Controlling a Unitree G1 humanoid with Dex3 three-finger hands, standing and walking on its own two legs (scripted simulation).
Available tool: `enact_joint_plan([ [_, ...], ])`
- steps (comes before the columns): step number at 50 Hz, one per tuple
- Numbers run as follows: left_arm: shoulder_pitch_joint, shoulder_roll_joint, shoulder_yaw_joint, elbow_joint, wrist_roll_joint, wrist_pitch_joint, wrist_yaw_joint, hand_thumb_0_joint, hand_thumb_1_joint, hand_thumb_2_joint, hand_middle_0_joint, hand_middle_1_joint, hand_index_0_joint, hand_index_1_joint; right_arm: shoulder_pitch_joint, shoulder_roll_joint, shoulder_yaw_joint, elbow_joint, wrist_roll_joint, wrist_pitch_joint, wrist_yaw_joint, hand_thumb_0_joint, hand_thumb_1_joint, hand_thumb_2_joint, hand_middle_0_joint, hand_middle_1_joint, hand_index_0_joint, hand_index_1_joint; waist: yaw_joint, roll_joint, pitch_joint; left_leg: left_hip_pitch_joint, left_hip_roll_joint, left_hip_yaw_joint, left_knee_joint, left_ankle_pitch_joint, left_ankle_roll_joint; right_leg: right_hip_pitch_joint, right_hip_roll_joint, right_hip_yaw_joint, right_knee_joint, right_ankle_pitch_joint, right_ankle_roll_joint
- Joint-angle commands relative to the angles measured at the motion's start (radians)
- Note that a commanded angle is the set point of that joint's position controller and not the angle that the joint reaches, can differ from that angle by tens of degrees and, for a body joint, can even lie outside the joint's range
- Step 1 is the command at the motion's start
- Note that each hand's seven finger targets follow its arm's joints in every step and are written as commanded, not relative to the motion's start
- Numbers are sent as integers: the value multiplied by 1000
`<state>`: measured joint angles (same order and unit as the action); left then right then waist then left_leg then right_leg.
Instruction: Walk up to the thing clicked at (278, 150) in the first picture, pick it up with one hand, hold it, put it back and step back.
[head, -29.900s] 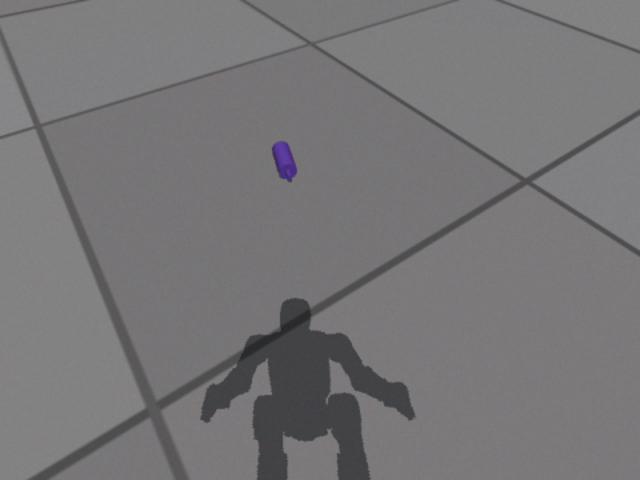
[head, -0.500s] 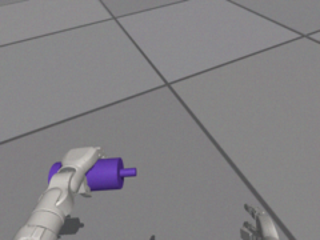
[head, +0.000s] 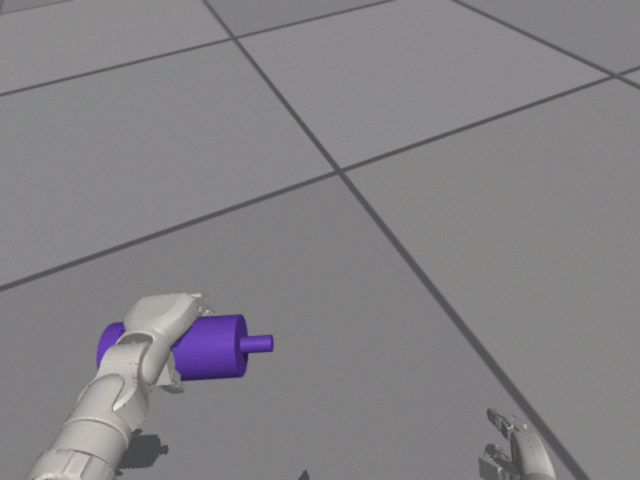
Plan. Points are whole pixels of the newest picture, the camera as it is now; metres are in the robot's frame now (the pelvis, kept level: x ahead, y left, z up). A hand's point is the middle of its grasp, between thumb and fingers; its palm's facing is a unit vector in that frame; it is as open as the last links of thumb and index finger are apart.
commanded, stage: hold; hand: left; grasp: from above
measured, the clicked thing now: (193, 348) +0.31 +0.20 -0.04
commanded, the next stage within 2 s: crouch in 0.14 s
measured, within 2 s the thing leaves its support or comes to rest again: neither
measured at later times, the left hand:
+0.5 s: hand (181, 358) +0.29 +0.22 -0.05, palm faces -0.47 -0.06 -0.88, open 11.5 cm
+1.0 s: hand (212, 379) +0.35 +0.25 -0.29, palm faces -0.40 +0.03 -0.92, open 11.5 cm
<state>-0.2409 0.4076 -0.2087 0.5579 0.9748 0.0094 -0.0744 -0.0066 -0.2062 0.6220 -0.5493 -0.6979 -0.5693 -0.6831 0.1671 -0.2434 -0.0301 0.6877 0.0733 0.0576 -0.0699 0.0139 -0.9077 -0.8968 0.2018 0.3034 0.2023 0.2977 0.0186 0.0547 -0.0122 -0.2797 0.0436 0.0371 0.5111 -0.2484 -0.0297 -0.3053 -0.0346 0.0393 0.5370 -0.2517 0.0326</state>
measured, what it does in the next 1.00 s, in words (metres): lowers itself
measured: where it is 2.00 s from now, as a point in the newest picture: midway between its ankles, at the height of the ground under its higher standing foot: outside the picture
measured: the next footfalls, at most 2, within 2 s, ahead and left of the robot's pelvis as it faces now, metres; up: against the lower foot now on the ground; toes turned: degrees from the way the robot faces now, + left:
none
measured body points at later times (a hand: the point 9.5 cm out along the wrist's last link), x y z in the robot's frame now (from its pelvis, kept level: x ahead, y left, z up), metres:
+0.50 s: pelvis +0.00 +0.00 +0.00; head +0.02 -0.02 +0.45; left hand +0.31 +0.22 +0.00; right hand +0.14 -0.26 -0.12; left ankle +0.01 +0.14 -0.73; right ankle +0.02 -0.14 -0.73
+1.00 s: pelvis -0.05 +0.01 -0.18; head +0.10 +0.03 +0.25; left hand +0.37 +0.24 -0.23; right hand +0.00 -0.27 -0.30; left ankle +0.01 +0.14 -0.73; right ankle +0.02 -0.14 -0.73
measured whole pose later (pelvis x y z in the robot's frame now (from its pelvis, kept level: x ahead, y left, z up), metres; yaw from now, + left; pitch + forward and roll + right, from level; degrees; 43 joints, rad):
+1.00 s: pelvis -0.05 +0.01 -0.18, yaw +0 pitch +28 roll -2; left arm -0.68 0.45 -0.08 1.17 1.16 -0.07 0.34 -0.01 -0.19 0.62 -0.50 -0.77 -0.52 -0.75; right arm 0.24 -0.25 -0.08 0.74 -0.03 0.03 -0.03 0.01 -0.90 -0.89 0.20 0.30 0.20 0.30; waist -0.13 0.04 -0.18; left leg -1.46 0.05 -0.04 1.52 -0.56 -0.01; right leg -1.43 -0.02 0.03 1.48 -0.54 0.06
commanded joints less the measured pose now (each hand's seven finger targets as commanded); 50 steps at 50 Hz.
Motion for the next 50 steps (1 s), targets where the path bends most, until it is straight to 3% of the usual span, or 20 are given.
enact_joint_plan([
  [1,-296,189,91,-179,-7,2,30,0,599,1027,-950,-902,-961,-893,-90,-121,-39,-143,-4,-45,-4,0,-903,-901,199,300,199,300,2,-61,-246,122,-56,15,-55,209,39,67,53,-42,-96,173,-28],
  [5,-326,201,90,-201,-14,-6,15,0,599,1022,-953,-889,-962,-881,-92,-122,-35,-147,-4,-41,-4,0,-903,-901,199,300,200,300,-4,-52,-241,127,-54,15,-60,198,39,59,53,-40,-98,162,-28],
  [10,-318,228,124,-162,6,-16,26,0,589,1035,-948,-893,-955,-887,-84,-124,-36,-146,-5,-33,-7,0,-903,-901,199,300,199,300,0,-46,-245,129,-53,15,-63,203,38,63,56,-41,-95,163,-32],
  [12,-372,225,119,-206,0,-21,32,0,683,934,-959,-963,-1013,-909,-85,-123,-37,-148,-5,-33,-7,0,-923,-913,200,301,201,301,-2,-31,-269,144,-53,14,-64,215,37,71,56,-38,-94,177,-33],
  [13,-374,239,133,-195,4,-21,37,0,603,935,-879,-935,-933,-894,-79,-127,-37,-143,-7,-33,-8,0,-882,-897,201,301,201,301,-6,-25,-271,146,-52,16,-62,215,38,66,55,-37,-94,178,-33],
  [19,-287,172,91,-78,15,-36,53,0,572,1002,-887,-954,-912,-930,-72,-122,-39,-141,-7,-27,-6,0,-891,-899,200,300,201,300,-11,-95,-204,96,-58,18,-56,175,42,33,51,-39,-100,142,-28],
  [23,-276,159,90,28,33,-69,98,0,611,990,-923,-941,-947,-918,-57,-126,-41,-131,-15,-18,-3,0,-893,-900,200,300,200,300,-32,-115,-168,37,-59,15,-22,138,40,-29,48,-40,-65,105,-33],
  [25,-361,193,117,56,53,-94,143,0,612,1004,-930,-942,-951,-923,-48,-127,-42,-117,-25,-15,-1,0,-893,-900,200,300,200,300,-42,-107,-181,-31,-62,14,40,107,39,-87,45,-41,-20,82,-30],
  [27,-428,226,142,72,80,-117,198,0,598,971,-914,-947,-942,-920,-27,-133,-50,-102,-36,-14,4,0,-896,-900,200,300,200,300,-48,-77,-230,-96,-66,18,117,86,36,-151,43,-34,48,70,-31],
  [32,-506,174,110,247,156,-130,333,0,556,956,-876,-961,-908,-929,33,-142,-74,-83,-63,-14,26,0,-898,-899,199,300,200,300,-87,-62,-364,-325,-61,14,371,50,26,-357,47,-34,279,54,-34],
  [33,-554,200,122,265,176,-129,361,0,553,963,-880,-959,-910,-930,51,-149,-78,-78,-69,-13,31,0,-901,-900,199,300,200,300,-89,-39,-395,-379,-58,14,417,32,26,-406,45,-31,321,41,-37],
  [36,-651,206,121,350,191,-117,413,0,573,977,-883,-985,-918,-951,80,-161,-88,-69,-77,-18,39,0,-900,-899,200,300,200,300,-111,-13,-455,-500,-52,5,515,-40,24,-530,49,-42,423,-25,-42],
  [42,-722,226,139,471,188,-91,454,0,538,967,-846,-981,-884,-944,128,-174,-102,-35,-93,-50,35,0,-893,-896,200,299,200,299,-131,12,-603,-723,-50,-19,710,-120,35,-732,51,-61,621,-101,-50],
  [45,-743,250,162,483,185,-76,462,0,511,964,-837,-948,-868,-918,146,-179,-105,-28,-104,-62,30,0,-891,-895,200,299,200,299,-133,39,-683,-789,-44,-35,789,-140,33,-824,52,-72,723,-123,-57],
  [46,-782,284,179,439,187,-75,464,0,513,930,-827,-953,-866,-914,149,-183,-108,-22,-108,-64,30,0,-892,-894,200,299,200,299,-129,73,-729,-786,-39,-46,808,-137,29,-853,49,-75,756,-123,-60],
  [50,-791,302,207,478,184,-60,454,0,505,955,-849,-915,-873,-891,158,-184,-108,-18,-113,-71,31,0,-892,-896,200,299,200,299,-140,82,-739,-881,-34,-72,869,-189,24,-973,49,-92,859,-166,-66],
])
